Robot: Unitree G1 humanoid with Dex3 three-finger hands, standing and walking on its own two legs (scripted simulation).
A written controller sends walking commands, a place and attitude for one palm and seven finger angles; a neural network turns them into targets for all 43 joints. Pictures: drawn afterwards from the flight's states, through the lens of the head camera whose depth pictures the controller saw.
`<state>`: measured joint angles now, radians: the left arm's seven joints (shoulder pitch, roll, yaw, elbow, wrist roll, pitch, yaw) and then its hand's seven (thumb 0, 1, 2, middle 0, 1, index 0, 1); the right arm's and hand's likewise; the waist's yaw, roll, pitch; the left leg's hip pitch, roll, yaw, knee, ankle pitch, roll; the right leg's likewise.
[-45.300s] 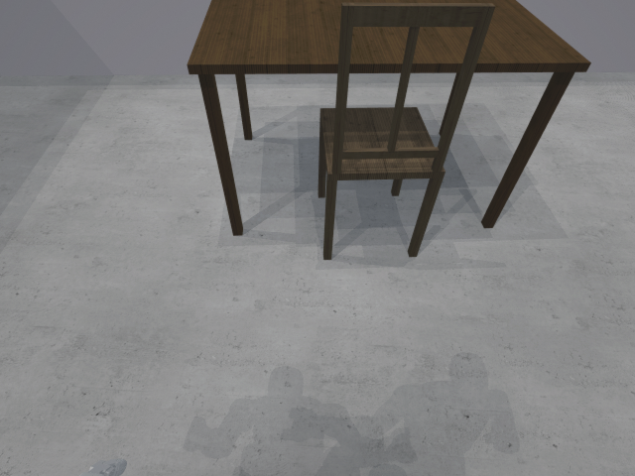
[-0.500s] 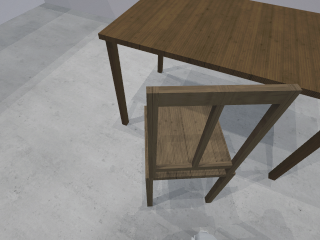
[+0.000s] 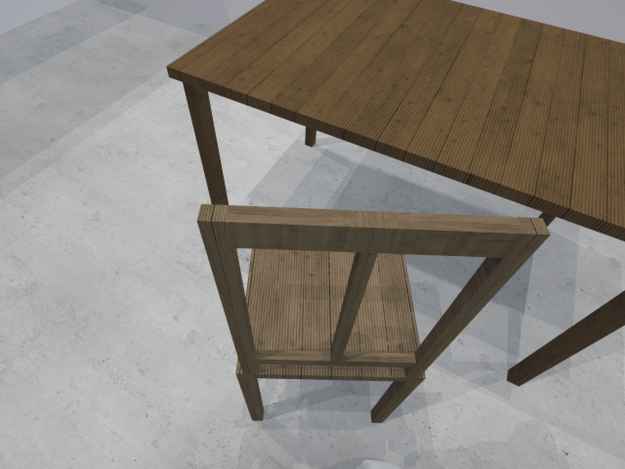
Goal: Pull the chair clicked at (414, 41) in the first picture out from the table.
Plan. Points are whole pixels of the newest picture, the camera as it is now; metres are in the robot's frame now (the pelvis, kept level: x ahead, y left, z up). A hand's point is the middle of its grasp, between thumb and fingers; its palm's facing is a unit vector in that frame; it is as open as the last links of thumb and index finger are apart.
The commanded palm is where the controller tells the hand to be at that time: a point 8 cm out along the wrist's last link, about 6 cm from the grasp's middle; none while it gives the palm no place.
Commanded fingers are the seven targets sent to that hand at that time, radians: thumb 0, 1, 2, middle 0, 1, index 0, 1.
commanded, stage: shuffle to correct the standing spot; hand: left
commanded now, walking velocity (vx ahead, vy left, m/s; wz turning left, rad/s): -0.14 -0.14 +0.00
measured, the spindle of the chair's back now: (348, 314) +0.34 -0.03 -0.05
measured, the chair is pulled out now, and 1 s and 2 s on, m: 0.27 0.27 0.27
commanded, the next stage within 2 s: come to a stop and stand still in 0.38 s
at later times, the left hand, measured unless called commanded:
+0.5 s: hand out of the picture +0.02 +0.08 -0.18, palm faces +0.02 -0.98 -0.17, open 7.4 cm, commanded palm none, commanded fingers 0.00 0.90 0.90 -0.20 -0.30 -0.20 -0.30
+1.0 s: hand out of the picture -0.15 +0.04 -0.18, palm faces +0.06 -0.98 -0.16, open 7.4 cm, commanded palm none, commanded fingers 0.00 0.90 0.90 -0.20 -0.30 -0.20 -0.30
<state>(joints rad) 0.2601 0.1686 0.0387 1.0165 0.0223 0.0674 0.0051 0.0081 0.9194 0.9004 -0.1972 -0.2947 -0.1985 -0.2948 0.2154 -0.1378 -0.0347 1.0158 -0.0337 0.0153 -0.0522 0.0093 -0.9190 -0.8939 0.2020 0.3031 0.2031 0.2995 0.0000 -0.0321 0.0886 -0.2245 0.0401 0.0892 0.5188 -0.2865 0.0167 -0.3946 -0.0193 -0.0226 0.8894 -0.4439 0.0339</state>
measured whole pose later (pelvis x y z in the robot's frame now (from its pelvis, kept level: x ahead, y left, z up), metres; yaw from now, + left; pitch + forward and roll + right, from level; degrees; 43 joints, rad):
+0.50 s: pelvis -0.06 -0.10 -0.01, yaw +0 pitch -1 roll +0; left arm 0.17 0.19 0.05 0.96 0.02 0.05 0.02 0.00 0.91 0.90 -0.20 -0.29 -0.20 -0.30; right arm 0.19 -0.14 -0.04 1.02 -0.01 0.05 -0.04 0.01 -0.91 -0.89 0.20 0.30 0.20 0.30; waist -0.01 -0.06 0.07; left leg -0.19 -0.03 0.09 0.55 -0.35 0.03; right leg -0.36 0.05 -0.09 0.53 -0.16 -0.08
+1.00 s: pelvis -0.09 -0.12 +0.00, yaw -1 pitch -1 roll +0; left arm 0.39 0.14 0.02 1.13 0.02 0.02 0.03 0.01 0.91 0.90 -0.20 -0.29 -0.20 -0.29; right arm 0.32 -0.17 -0.01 1.10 -0.02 0.01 -0.02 0.01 -0.91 -0.89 0.20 0.30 0.20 0.30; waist 0.02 -0.01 0.02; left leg -0.21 -0.02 0.06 0.49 -0.27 0.04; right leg -0.14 -0.01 0.01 0.47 -0.31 0.01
